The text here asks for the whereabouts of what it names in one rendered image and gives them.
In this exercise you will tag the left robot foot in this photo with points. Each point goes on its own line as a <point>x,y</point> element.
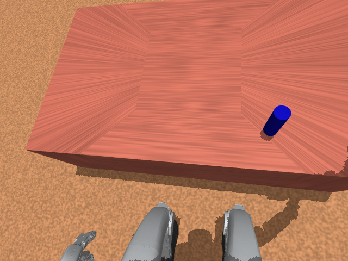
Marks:
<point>173,243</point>

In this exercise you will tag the left robot hand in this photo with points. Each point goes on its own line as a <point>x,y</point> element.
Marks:
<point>74,252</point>

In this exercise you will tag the can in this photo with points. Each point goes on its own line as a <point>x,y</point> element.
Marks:
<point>277,119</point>

